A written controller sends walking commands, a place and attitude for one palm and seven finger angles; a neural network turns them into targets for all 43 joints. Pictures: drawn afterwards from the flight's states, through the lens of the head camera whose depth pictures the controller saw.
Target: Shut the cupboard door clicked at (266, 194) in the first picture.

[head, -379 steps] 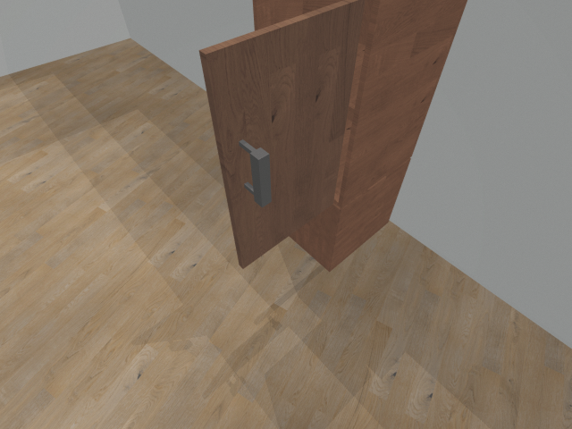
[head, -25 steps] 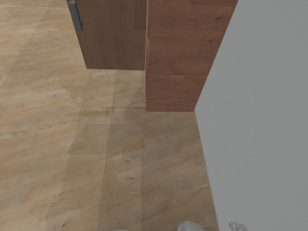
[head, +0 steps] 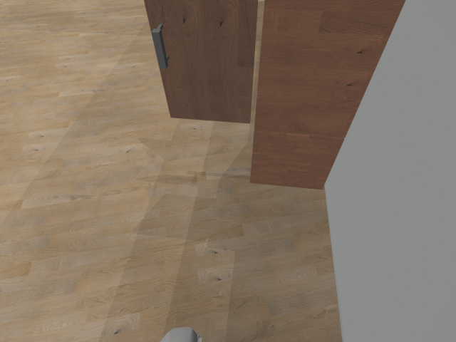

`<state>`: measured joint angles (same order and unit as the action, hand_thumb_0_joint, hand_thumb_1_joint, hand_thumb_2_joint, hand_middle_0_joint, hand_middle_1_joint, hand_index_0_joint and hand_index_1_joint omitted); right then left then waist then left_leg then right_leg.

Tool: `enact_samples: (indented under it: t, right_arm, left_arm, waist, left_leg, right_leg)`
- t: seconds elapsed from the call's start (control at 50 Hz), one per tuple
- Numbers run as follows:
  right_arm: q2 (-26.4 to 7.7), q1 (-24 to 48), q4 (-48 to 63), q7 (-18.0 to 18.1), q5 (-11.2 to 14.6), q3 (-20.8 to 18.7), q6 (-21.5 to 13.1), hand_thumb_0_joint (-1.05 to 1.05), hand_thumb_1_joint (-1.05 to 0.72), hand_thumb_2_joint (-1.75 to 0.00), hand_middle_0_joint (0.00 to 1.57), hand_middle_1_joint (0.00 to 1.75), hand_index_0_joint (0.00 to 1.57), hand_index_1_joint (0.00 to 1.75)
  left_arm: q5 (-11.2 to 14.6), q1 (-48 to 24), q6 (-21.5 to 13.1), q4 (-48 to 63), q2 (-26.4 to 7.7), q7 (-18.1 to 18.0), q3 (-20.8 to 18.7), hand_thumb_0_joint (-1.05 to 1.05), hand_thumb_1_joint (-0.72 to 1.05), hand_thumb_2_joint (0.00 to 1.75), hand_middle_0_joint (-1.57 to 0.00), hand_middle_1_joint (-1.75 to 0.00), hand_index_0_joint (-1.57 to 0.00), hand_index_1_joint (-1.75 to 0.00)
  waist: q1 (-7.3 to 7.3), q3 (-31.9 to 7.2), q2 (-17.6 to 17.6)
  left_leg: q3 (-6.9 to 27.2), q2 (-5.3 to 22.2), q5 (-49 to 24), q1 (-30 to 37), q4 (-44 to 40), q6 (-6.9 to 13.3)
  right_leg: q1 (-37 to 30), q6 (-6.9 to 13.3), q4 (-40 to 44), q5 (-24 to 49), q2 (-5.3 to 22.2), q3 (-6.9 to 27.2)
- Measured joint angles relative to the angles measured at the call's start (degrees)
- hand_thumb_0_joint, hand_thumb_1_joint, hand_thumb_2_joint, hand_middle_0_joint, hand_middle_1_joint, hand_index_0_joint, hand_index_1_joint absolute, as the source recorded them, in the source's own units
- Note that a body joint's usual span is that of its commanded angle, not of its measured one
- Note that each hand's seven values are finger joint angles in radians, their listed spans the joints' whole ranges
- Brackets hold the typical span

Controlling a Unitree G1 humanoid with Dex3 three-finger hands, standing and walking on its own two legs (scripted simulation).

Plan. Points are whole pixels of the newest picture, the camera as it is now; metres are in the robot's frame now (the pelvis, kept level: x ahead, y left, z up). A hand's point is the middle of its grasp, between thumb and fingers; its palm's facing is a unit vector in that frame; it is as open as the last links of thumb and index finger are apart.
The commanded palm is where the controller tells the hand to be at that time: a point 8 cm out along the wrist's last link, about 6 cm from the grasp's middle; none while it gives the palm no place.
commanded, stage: take the last steps up to it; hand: left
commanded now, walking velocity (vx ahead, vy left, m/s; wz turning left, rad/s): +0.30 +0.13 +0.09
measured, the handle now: (162, 46) +1.00 +0.31 +0.00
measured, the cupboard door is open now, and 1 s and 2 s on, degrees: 90 90 90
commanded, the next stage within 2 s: come to a stop and stand still in 1.34 s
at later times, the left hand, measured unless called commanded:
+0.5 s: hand (111, 305) +0.20 +0.28 -0.17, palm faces +0.04 -0.98 -0.17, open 7.4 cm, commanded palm none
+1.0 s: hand (131, 254) +0.32 +0.27 -0.17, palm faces +0.08 -0.97 -0.21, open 7.1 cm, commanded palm none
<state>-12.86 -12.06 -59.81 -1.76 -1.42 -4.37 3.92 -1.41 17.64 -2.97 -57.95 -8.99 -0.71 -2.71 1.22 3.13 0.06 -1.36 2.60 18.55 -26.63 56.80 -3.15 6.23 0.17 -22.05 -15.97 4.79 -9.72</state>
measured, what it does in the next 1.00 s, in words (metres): walks ahead: left foot, then right foot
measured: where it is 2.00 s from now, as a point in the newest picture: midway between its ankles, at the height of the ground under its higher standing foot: (220, 267)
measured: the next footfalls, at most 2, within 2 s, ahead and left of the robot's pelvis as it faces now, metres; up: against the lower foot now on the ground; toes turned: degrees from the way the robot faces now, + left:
left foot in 0.20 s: +0.12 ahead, +0.18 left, +0.00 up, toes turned +9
right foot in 0.68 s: +0.31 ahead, -0.02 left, +0.00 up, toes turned -8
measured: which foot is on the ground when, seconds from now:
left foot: up 0.00-0.18, down 0.20-0.68, up 0.70-1.00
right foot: down 0.00-0.20, up 0.22-0.66, down 0.68-1.00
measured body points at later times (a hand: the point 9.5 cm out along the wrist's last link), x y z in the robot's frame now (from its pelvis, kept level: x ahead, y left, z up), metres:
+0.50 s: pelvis +0.13 +0.09 +0.00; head +0.15 +0.10 +0.45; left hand +0.20 +0.33 -0.16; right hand +0.12 -0.14 -0.15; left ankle +0.08 +0.17 -0.75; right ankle +0.19 -0.03 -0.69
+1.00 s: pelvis +0.31 +0.08 +0.00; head +0.33 +0.08 +0.45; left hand +0.32 +0.32 -0.16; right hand +0.34 -0.16 -0.16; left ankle +0.39 +0.22 -0.71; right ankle +0.27 -0.02 -0.75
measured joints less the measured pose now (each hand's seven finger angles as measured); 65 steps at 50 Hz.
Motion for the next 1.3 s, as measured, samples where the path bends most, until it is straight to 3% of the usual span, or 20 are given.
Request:
enact_samples:
  t: [0.12,0.18,0.2,0.26,0.3,0.34,0.48,0.58,0.66,0.7,0.74,0.76,0.8,0.88,0.98,1.08,1.1,1.16,1.22,1.3]
  right_arm:
    - [0.45,3.18,1.11,-0.70,0.21,0.70,-0.91,0.00,-0.91,-0.90,0.20,0.30,0.20,0.30]
    - [1.01,4.80,2.61,-0.85,0.30,1.30,-2.63,0.00,-0.91,-0.90,0.20,0.30,0.20,0.30]
    - [0.93,5.04,3.35,-0.74,0.23,1.51,-3.63,0.00,-0.91,-0.90,0.20,0.30,0.20,0.30]
    - [2.47,5.47,4.37,0.59,-0.14,1.89,-5.91,0.00,-0.91,-0.90,0.20,0.30,0.20,0.30]
    - [3.54,4.21,4.24,1.40,-0.11,2.36,-6.38,0.00,-0.91,-0.90,0.20,0.30,0.20,0.30]
    - [4.42,2.35,3.43,2.17,0.14,2.44,-6.85,-0.01,-0.91,-0.90,0.20,0.30,0.20,0.30]
    - [3.21,-5.11,-0.93,2.97,0.19,2.17,-7.46,-0.02,-0.94,-0.90,0.21,0.30,0.20,0.30]
    - [3.70,-10.16,-4.17,2.92,-0.23,2.55,-6.91,-0.01,-0.92,-0.90,0.20,0.30,0.20,0.30]
    - [4.31,-13.46,-6.23,2.87,-0.39,2.83,-6.46,0.00,-0.91,-0.90,0.20,0.30,0.20,0.30]
    - [4.85,-14.51,-7.38,2.60,0.21,2.93,-6.02,0.00,-0.91,-0.90,0.20,0.30,0.20,0.30]
    - [5.18,-13.62,-7.96,2.27,0.69,2.76,-4.94,0.00,-0.91,-0.90,0.20,0.30,0.20,0.30]
    - [5.18,-12.89,-7.88,2.18,0.74,2.52,-4.46,0.00,-0.91,-0.90,0.20,0.30,0.20,0.30]
    - [5.01,-11.01,-7.03,2.04,0.52,2.08,-3.86,0.00,-0.91,-0.90,0.20,0.30,0.20,0.30]
    - [5.19,-7.09,-4.05,1.59,0.10,1.48,-3.94,0.00,-0.91,-0.90,0.20,0.30,0.20,0.30]
    - [3.82,-2.48,-1.47,1.25,-0.20,0.71,-4.14,0.01,-0.93,-0.90,0.20,0.30,0.20,0.30]
    - [1.46,0.92,0.61,0.61,-0.10,0.70,-5.54,0.01,-0.93,-0.90,0.20,0.30,0.20,0.30]
    - [0.92,1.30,1.25,0.65,-0.20,0.85,-6.28,0.01,-0.93,-0.90,0.20,0.30,0.20,0.30]
    - [1.36,2.77,2.63,1.60,-0.58,1.28,-7.65,0.00,-0.92,-0.90,0.20,0.30,0.20,0.30]
    - [2.52,2.18,2.84,2.39,-0.38,2.11,-7.84,0.00,-0.92,-0.90,0.20,0.30,0.20,0.30]
    - [3.73,0.01,1.02,3.12,-0.15,2.55,-7.70,0.00,-0.93,-0.90,0.20,0.30,0.20,0.30]
  left_arm:
    - [-0.47,4.77,0.14,-3.98,-0.87,0.43,-0.32,0.01,0.91,0.90,-0.20,-0.30,-0.20,-0.30]
    - [-0.45,7.12,0.97,-5.91,-1.44,0.63,-0.60,0.01,0.91,0.90,-0.20,-0.30,-0.20,-0.30]
    - [-0.31,8.01,1.38,-6.34,-1.41,0.76,-0.63,0.01,0.91,0.90,-0.20,-0.30,-0.20,-0.30]
    - [-0.02,6.79,3.38,-7.46,-2.06,0.74,-0.43,0.01,0.91,0.90,-0.20,-0.29,-0.20,-0.30]
    - [0.03,4.74,3.67,-7.29,-2.31,0.84,-0.52,0.01,0.91,0.90,-0.20,-0.29,-0.20,-0.30]
    - [-0.05,2.21,3.31,-6.21,-2.39,1.09,-0.67,0.01,0.91,0.90,-0.20,-0.29,-0.20,-0.30]
    - [-0.05,-7.00,2.48,-1.03,-1.79,1.51,-0.75,0.01,0.91,0.90,-0.19,-0.29,-0.20,-0.30]
    - [0.04,-12.52,2.57,1.43,-1.52,1.75,-0.45,0.01,0.91,0.90,-0.19,-0.29,-0.20,-0.30]
    - [0.00,-14.89,2.06,2.85,-1.40,1.97,-0.18,0.01,0.91,0.90,-0.19,-0.29,-0.20,-0.30]
    - [-0.06,-15.38,0.50,3.35,-1.27,1.89,-0.14,0.01,0.91,0.90,-0.19,-0.29,-0.20,-0.30]
    - [0.40,-14.77,-0.72,3.45,-0.83,1.49,0.02,0.00,0.91,0.90,-0.20,-0.29,-0.20,-0.30]
    - [0.59,-13.92,-0.81,3.32,-0.48,1.22,0.11,0.00,0.91,0.90,-0.20,-0.29,-0.20,-0.30]
    - [0.74,-11.59,-0.68,2.47,0.27,0.76,0.23,0.00,0.91,0.90,-0.20,-0.29,-0.20,-0.30]
    - [1.11,-6.90,-1.34,0.41,-0.26,-0.42,-1.64,-0.02,0.95,0.90,-0.20,-0.30,-0.20,-0.30]
    - [0.33,-2.21,-1.11,-3.03,-1.67,0.47,-1.31,-0.02,0.95,0.90,-0.20,-0.29,-0.20,-0.30]
    - [0.09,2.68,-0.19,-5.91,-1.50,0.98,-0.94,-0.01,0.93,0.90,-0.20,-0.29,-0.20,-0.30]
    - [0.18,3.85,0.17,-6.23,-1.27,1.10,-0.86,0.00,0.93,0.90,-0.20,-0.29,-0.20,-0.30]
    - [0.33,3.83,1.71,-7.29,-1.49,1.24,-0.50,0.00,0.92,0.90,-0.20,-0.29,-0.20,-0.30]
    - [0.15,1.74,2.18,-6.91,-1.51,1.44,-0.44,0.01,0.92,0.90,-0.20,-0.29,-0.20,-0.30]
    - [0.10,-1.79,1.92,-4.42,-0.71,1.53,-0.20,0.01,0.91,0.90,-0.20,-0.29,-0.20,-0.30]
  waist:
    - [2.20,0.27,1.65]
    - [2.93,0.24,2.50]
    - [2.82,-0.03,2.19]
    - [2.28,0.81,3.13]
    - [1.97,0.66,3.17]
    - [1.55,0.55,3.06]
    - [-0.42,-0.28,2.47]
    - [-2.57,0.15,1.75]
    - [-4.28,0.81,0.58]
    - [-4.47,1.43,-0.07]
    - [-4.51,2.44,-0.44]
    - [-4.41,2.57,-0.61]
    - [-4.20,2.24,-0.95]
    - [-3.48,0.62,-0.55]
    - [-1.43,-0.67,-0.06]
    - [0.60,-0.83,0.85]
    - [0.79,-1.03,0.72]
    - [0.63,0.01,2.47]
    - [0.70,0.12,3.09]
    - [0.62,-0.19,2.02]
  left_leg:
    - [-2.65,0.67,-0.28,1.97,-13.36,0.99]
    - [-4.51,-0.01,-1.73,6.24,-22.94,2.02]
    - [-4.72,-0.05,-3.21,7.77,-25.81,2.83]
    - [-6.01,-0.90,-3.02,7.60,-21.96,5.11]
    - [-6.76,-1.29,-2.11,9.77,-23.84,5.70]
    - [-7.27,-1.97,-3.12,12.72,-27.75,5.74]
    - [-8.40,-4.30,-4.60,21.62,-38.07,6.59]
    - [-8.73,-4.74,-1.89,25.73,-39.10,5.87]
    - [-9.10,-3.46,3.16,27.30,-35.09,4.38]
    - [-8.34,-1.67,7.10,24.13,-24.79,4.03]
    - [-4.95,-1.03,10.05,16.83,-6.53,3.96]
    - [-3.63,-0.83,9.24,13.19,0.38,3.93]
    - [-2.21,0.46,5.07,6.97,6.58,3.47]
    - [-1.25,3.35,-1.39,-0.61,1.03,2.08]
    - [-2.24,3.86,-4.87,-2.08,-11.99,1.66]
    - [-4.34,1.67,-6.14,3.59,-24.24,2.54]
    - [-4.47,1.35,-7.66,5.25,-26.71,3.51]
    - [-6.17,0.13,-6.81,5.43,-22.89,5.40]
    - [-7.42,-0.76,-5.41,8.53,-25.79,5.04]
    - [-8.03,-1.38,-6.28,13.21,-31.54,5.08]
  right_leg:
    - [-2.53,-2.69,0.27,-1.76,2.64,-1.59]
    - [-2.53,-4.50,-3.24,-4.79,4.19,-1.43]
    - [-1.42,-4.07,-6.57,-6.81,4.49,-1.14]
    - [7.46,-1.39,-28.52,-13.76,3.78,4.10]
    - [13.87,-0.28,-39.53,-10.91,2.47,5.44]
    - [18.62,-0.01,-43.34,-7.05,1.91,5.42]
    - [25.57,-0.50,-34.25,2.37,1.27,5.19]
    - [23.31,0.28,-23.09,3.70,0.67,4.87]
    - [17.78,1.80,-14.46,3.10,-1.14,3.50]
    - [15.07,3.23,-12.83,3.40,-2.13,2.81]
    - [13.61,3.76,-14.21,1.02,-2.55,2.02]
    - [12.36,3.79,-13.40,0.50,-2.80,1.78]
    - [9.56,3.20,-9.88,1.13,-3.39,1.44]
    - [4.77,3.28,-2.60,2.61,-4.27,0.85]
    - [0.45,2.14,1.00,1.39,-4.04,0.53]
    - [-2.20,-0.24,-2.36,-4.03,-2.52,0.97]
    - [-1.42,-0.31,-5.56,-6.26,-2.22,1.37]
    - [6.83,1.40,-26.81,-11.92,-1.09,4.74]
    - [15.46,1.52,-40.36,-8.71,-0.79,5.93]
    - [20.09,0.67,-35.38,-5.18,0.14,5.21]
